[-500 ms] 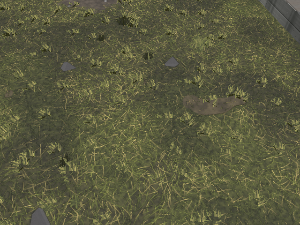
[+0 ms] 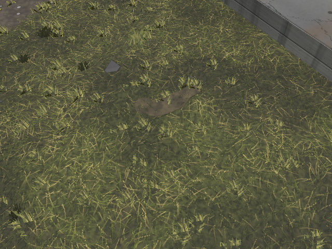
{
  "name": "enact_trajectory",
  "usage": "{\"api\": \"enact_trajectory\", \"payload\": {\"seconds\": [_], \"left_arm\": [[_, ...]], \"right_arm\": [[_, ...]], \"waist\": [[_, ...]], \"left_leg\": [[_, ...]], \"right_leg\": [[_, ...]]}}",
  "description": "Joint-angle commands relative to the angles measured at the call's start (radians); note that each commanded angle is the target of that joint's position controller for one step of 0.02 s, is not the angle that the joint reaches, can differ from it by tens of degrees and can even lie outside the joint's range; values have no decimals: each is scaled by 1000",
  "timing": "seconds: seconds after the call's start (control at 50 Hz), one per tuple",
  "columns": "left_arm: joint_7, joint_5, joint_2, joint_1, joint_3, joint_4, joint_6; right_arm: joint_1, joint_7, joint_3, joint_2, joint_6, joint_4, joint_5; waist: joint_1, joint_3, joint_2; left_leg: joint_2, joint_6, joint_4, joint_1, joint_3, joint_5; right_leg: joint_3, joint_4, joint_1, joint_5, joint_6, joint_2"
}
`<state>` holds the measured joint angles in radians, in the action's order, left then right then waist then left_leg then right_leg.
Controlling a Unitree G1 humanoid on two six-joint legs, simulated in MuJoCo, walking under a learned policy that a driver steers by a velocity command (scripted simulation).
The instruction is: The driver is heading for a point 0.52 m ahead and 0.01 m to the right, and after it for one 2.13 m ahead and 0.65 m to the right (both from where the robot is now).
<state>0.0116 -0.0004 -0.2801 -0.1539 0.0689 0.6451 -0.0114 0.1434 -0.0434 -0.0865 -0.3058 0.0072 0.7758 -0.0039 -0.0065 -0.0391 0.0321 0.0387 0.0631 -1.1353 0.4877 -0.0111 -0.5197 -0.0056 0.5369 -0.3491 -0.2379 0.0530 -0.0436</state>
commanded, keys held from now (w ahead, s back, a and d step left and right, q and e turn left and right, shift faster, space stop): e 0.18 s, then w+e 0.06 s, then w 0.58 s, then w+q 0.18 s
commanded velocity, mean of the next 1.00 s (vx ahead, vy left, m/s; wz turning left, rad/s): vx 0.30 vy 0.00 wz -0.24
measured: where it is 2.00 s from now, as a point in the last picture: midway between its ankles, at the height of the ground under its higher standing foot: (221, 217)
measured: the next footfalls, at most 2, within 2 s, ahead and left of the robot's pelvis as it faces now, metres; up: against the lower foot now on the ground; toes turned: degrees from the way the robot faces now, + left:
left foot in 0.32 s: +0.07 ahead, +0.13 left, +0.00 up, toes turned -15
right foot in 0.76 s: +0.21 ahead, -0.20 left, +0.00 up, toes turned -16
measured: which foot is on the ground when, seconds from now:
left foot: up 0.00-0.30, down 0.32-0.76, up 0.78-1.00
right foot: down 0.00-0.32, up 0.34-0.74, down 0.76-1.00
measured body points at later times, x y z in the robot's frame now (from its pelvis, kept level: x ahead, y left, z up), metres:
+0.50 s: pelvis +0.05 +0.02 +0.01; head +0.06 +0.05 +0.46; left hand +0.27 +0.24 -0.09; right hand +0.03 -0.27 -0.09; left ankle +0.03 +0.14 -0.73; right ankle +0.05 -0.13 -0.66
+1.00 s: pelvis +0.23 -0.11 +0.01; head +0.24 -0.12 +0.46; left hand +0.35 +0.14 -0.10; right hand +0.29 -0.41 -0.10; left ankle +0.33 +0.04 -0.65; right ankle +0.17 -0.19 -0.73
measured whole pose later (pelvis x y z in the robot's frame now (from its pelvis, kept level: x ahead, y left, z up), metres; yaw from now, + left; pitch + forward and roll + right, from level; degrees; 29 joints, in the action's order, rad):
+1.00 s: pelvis +0.23 -0.11 +0.01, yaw -12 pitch +1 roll -1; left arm 0.02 0.01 -0.25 -0.34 0.06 0.76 0.09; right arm 0.23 0.01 -0.06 -0.31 -0.06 0.76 0.03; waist 0.03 0.00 0.05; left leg 0.09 0.00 -1.07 0.68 -0.07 -0.15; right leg 0.08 0.28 -0.10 -0.21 0.06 -0.05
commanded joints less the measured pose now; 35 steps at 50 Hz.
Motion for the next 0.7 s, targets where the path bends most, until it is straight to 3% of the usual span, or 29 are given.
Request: {"api": "enact_trajectory", "payload": {"seconds": [0.02, 0.06, 0.12, 0.18, 0.22, 0.26, 0.3, 0.32, 0.34, 0.36, 0.38, 0.4, 0.42, 0.46, 0.52, 0.58, 0.66, 0.7], "left_arm": [[-20, -11, -162, 31, 44, -77, 14], [-29, -4, -164, 21, 46, -82, 8], [-41, -10, -178, 6, 53, -85, 1], [-42, -7, -190, 10, 58, -93, -8], [-39, -13, -186, 4, 56, -97, -11], [-36, -17, -180, 5, 51, -96, -11], [-40, -17, -142, -1, 34, -91, -11], [-41, -11, -86, -9, 15, -92, -6], [-40, -18, -30, -9, 0, -119, 8], [-40, -24, -107, 48, 20, -148, 29], [-38, -26, -153, 22, 35, -123, 37], [-33, -16, -155, -20, 39, -90, 39], [-28, -6, -146, -32, 39, -77, 44], [-14, -1, -104, -5, 28, -73, 58], [-7, -8, -59, 58, 10, -88, 70], [2, -15, -28, 134, -5, -110, 81], [21, -30, -48, 162, -1, -117, 89], [26, -35, -70, 125, 6, -112, 93]], "right_arm": [[-8, -13, -28, -103, -8, -74, -9], [10, -8, -21, -74, -10, -72, -2], [-23, -4, -9, -51, -13, -84, -1], [-40, 7, -9, -58, -19, -94, 4], [-34, 19, -14, -72, -29, -100, 13], [-7, 32, -17, -76, -45, -102, 22], [70, 40, -19, -62, -63, -76, 22], [144, 36, -26, -93, -71, -64, 5], [214, 37, -40, -179, -73, -47, -23], [192, 48, -50, -204, -88, -51, -41], [130, 42, -34, -147, -97, -67, -22], [100, 34, -22, -108, -99, -71, -2], [99, 29, -16, -94, -97, -71, 8], [141, 25, -10, -90, -99, -54, 6], [199, 26, -7, -92, -99, -37, 9], [232, 27, -10, -122, -92, -23, 16], [267, 41, -15, -157, -84, -4, 32], [260, 43, -17, -167, -76, 3, 38]], "waist": [[-12, 139, -122], [-15, 154, -140], [5, 154, -154], [16, 136, -181], [23, 144, -193], [7, 132, -214], [-38, 119, -182], [-59, 137, -90], [-49, 126, 139], [-54, 10, 195], [-19, -44, 149], [2, -44, 130], [2, -29, 117], [-15, -26, 95], [-52, -24, 97], [-87, -29, 117], [-96, -43, 125], [-59, -42, 127]], "left_leg": [[1, 2, -22, 123, -68, 99], [-23, 11, 74, 90, -61, 138], [-42, 21, 238, 47, -72, 167], [-63, 16, 347, -22, -75, 168], [-74, -1, 420, -72, -66, 161], [-80, -30, 517, -146, -44, 153], [-62, -74, 706, -332, -20, 246], [72, -120, 771, -474, -151, 154], [262, -228, 884, -534, -463, -118], [359, -336, 979, -415, -702, -284], [332, -322, 980, -388, -631, -270], [276, -281, 975, -403, -531, -190], [240, -252, 974, -422, -458, -116], [197, -238, 991, -409, -344, 32], [172, -245, 1004, -407, -240, 181], [161, -240, 1001, -375, -166, 280], [200, -246, 971, -364, -161, 295], [230, -236, 941, -378, -177, 325]], "right_leg": [[-300, -186, 185, 459, 188, 249], [-293, -193, 178, 414, 189, 228], [-328, -194, 165, 278, 186, 216], [-385, -200, 110, 150, 181, 205], [-440, -226, 86, -97, 177, 191], [-480, -233, 50, -279, 167, 181], [-449, -179, -47, -380, 112, 123], [-376, -20, -170, -424, 51, 63], [-150, 268, -356, -383, -9, -91], [-192, 424, -482, -334, -14, -41], [-220, 492, -500, -237, -15, -9], [-201, 516, -495, -161, -29, 3], [-174, 523, -492, -104, -40, 15], [-106, 534, -469, 11, -57, 45], [-32, 424, -438, 101, -77, 85], [9, 219, -322, 134, -85, 84], [35, 65, -187, 88, -62, 68], [35, -3, -109, 73, -26, 62]]}}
